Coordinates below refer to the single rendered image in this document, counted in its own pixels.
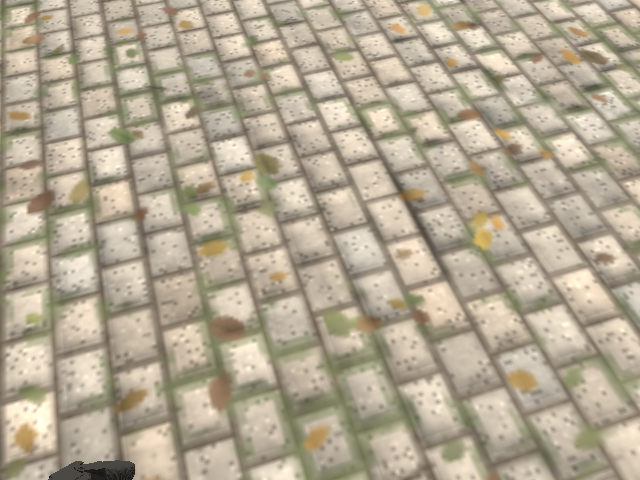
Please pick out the left robot hand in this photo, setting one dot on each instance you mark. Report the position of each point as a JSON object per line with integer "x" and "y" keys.
{"x": 106, "y": 470}

